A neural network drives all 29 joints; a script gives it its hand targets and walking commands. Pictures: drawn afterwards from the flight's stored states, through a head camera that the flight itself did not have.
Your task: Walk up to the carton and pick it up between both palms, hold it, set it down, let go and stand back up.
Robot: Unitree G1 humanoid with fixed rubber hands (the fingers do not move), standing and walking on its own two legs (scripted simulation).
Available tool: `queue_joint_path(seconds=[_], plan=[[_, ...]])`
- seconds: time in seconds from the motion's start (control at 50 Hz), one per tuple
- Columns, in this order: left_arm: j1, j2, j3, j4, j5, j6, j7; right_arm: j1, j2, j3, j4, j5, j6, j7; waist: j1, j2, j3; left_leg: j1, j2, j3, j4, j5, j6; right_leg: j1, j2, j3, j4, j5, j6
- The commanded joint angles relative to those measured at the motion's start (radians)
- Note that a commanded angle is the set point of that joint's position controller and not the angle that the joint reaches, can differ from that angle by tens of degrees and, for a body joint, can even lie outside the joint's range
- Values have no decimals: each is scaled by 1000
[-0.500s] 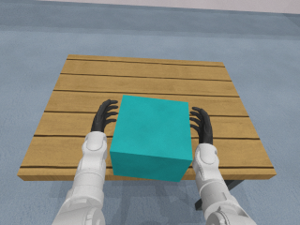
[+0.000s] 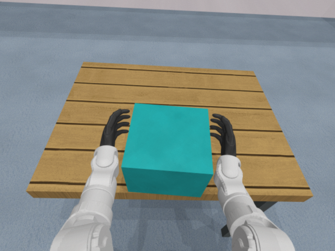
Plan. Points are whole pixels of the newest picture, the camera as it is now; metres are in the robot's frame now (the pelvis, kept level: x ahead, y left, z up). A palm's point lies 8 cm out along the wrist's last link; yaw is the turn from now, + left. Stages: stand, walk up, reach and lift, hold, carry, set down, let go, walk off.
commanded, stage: reach and lift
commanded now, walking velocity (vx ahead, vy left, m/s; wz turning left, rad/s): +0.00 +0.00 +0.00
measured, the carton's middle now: (167, 150) +0.38 -0.02 -0.01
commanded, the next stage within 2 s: hold in 1.64 s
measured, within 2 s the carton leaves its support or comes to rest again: neither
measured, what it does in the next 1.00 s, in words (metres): stands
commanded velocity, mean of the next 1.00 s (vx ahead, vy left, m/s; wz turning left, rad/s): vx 0.00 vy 0.00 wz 0.00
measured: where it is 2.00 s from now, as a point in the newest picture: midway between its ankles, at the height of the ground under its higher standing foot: outside the picture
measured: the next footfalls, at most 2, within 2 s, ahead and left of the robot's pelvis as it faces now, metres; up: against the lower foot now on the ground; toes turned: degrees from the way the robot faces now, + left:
none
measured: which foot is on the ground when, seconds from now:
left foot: down 0.00-1.00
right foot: down 0.00-1.00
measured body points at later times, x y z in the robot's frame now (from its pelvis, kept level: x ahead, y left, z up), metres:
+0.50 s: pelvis +0.01 +0.01 +0.00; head +0.00 +0.04 +0.45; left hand +0.39 +0.14 +0.10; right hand +0.37 -0.16 +0.10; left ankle -0.01 +0.15 -0.75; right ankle +0.02 -0.14 -0.75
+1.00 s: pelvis -0.01 +0.00 +0.00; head -0.04 +0.03 +0.45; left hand +0.36 +0.15 +0.14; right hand +0.36 -0.14 +0.14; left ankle -0.01 +0.15 -0.75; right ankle +0.02 -0.14 -0.75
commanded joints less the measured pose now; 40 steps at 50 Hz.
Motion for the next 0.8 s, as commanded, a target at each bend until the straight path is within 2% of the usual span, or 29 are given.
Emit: queue_joint_path(seconds=[0.0,0.02,0.04,0.08,0.1,0.12,0.14,0.16,0.18,0.2,0.24,0.3,0.32,0.36,0.4,0.44,0.46,0.48,0.52,0.54,0.56,0.62,0.64,0.66,0.7,0.72,0.74,0.76,0.78], plan=[[-566,-607,-400,-107,9,-62,-89,-560,550,356,-128,-82,-48,115,21,53,-427,70,-89,112,-17,138,3,222,66,-72,21,111,-16],[-489,-617,-407,-68,6,-48,-93,-481,548,382,-103,-72,-35,113,-11,34,-409,86,-93,100,-6,174,3,230,60,-74,19,155,-16],[-533,-607,-403,-111,-1,-41,-98,-525,549,387,-129,-61,-24,108,-4,26,-438,82,-94,92,-3,185,4,247,62,-66,19,171,-17],[-469,-614,-413,-133,-6,-13,-112,-447,561,424,-112,-40,-3,102,-17,33,-430,123,-93,90,5,261,-8,299,57,-53,26,259,-21],[-491,-638,-452,-170,-33,-10,-112,-481,555,450,-179,-22,-11,99,-28,24,-471,138,-93,76,31,330,-15,305,67,-58,26,314,-25],[-472,-659,-511,-234,-59,-5,-107,-463,568,503,-211,22,-9,95,-29,54,-529,173,-93,78,59,432,-30,326,62,-41,49,386,-25],[-469,-668,-516,-204,-66,8,-107,-467,535,500,-195,28,4,95,-42,62,-509,199,-87,48,69,457,-42,285,78,-58,29,340,-30],[-459,-681,-545,-256,-85,18,-105,-461,534,532,-236,65,15,100,-39,60,-501,233,-79,41,84,517,-48,255,86,-57,27,348,-31],[-478,-688,-587,-323,-93,31,-100,-430,542,546,-225,82,31,96,-57,103,-511,271,-82,35,99,558,-60,238,95,-71,19,338,-30],[-477,-691,-599,-325,-100,42,-100,-464,541,565,-272,105,39,93,-48,92,-481,269,-78,35,107,576,-63,226,99,-65,19,352,-30],[-466,-667,-584,-339,-94,84,-109,-459,531,583,-293,125,82,92,-42,60,-423,232,-87,35,90,509,-49,265,91,-58,15,314,-19],[-416,-679,-637,-474,-117,172,-111,-454,532,665,-455,215,148,87,-34,79,-405,234,-93,34,82,490,-41,309,86,-51,28,352,-18],[-475,-670,-638,-477,-122,201,-114,-512,533,674,-499,218,168,84,-36,60,-391,219,-100,28,83,454,-30,322,88,-48,26,329,-14],[-406,-664,-642,-531,-118,272,-120,-475,524,688,-555,247,228,87,-27,60,-352,202,-105,28,58,383,-22,346,78,-42,26,290,-8],[-355,-659,-637,-597,-114,354,-131,-444,504,724,-607,279,289,86,-35,39,-331,251,-104,23,49,375,-17,347,78,-51,25,275,2],[-324,-623,-609,-621,-108,428,-142,-413,456,711,-624,297,336,87,-51,55,-290,293,-106,22,37,352,-23,331,86,-52,9,221,-3],[-354,-613,-617,-678,-113,452,-150,-431,466,716,-677,297,355,81,-61,24,-291,268,-112,33,33,335,-14,362,89,-61,17,225,-1],[-374,-600,-619,-691,-115,468,-156,-455,460,724,-700,306,369,84,-56,36,-295,263,-110,23,28,300,-18,371,83,-62,24,211,-5],[-373,-590,-604,-720,-107,507,-162,-452,429,702,-726,300,395,89,-50,29,-264,268,-116,30,18,286,-16,345,90,-72,22,172,2],[-384,-589,-617,-739,-101,523,-168,-447,418,691,-720,297,403,91,-82,36,-260,275,-116,32,21,297,-22,346,83,-75,29,188,3],[-344,-570,-594,-735,-89,547,-169,-455,413,687,-730,309,412,96,-58,44,-230,286,-113,29,15,292,-18,351,86,-70,30,169,1],[-354,-561,-574,-717,-78,594,-194,-486,406,649,-749,287,437,91,-65,9,-166,226,-118,45,-17,183,7,364,73,-73,26,118,6],[-383,-558,-557,-731,-67,609,-198,-517,421,659,-777,290,443,98,-42,18,-176,210,-117,46,-24,151,10,377,70,-75,31,93,7],[-361,-558,-531,-699,-49,630,-203,-516,405,619,-750,275,451,101,-57,18,-136,212,-111,49,-41,136,12,365,69,-80,21,65,7],[-358,-546,-531,-750,-51,662,-204,-534,397,640,-783,298,460,110,-43,21,-152,236,-111,56,-26,178,5,377,82,-95,38,75,5],[-346,-538,-507,-718,-38,676,-208,-553,386,628,-772,289,468,113,-42,7,-143,241,-109,58,-42,138,12,372,79,-93,26,28,6],[-378,-547,-521,-758,-41,674,-209,-543,391,605,-746,275,470,118,-51,22,-152,235,-104,50,-45,118,9,357,81,-100,29,10,6],[-386,-535,-495,-707,-33,687,-211,-566,383,585,-723,267,470,128,-35,26,-126,217,-102,56,-57,72,14,335,81,-100,29,-36,0],[-416,-538,-496,-706,-34,692,-215,-562,380,564,-702,251,470,133,-49,27,-132,206,-105,58,-60,49,16,345,76,-109,24,-52,-1]])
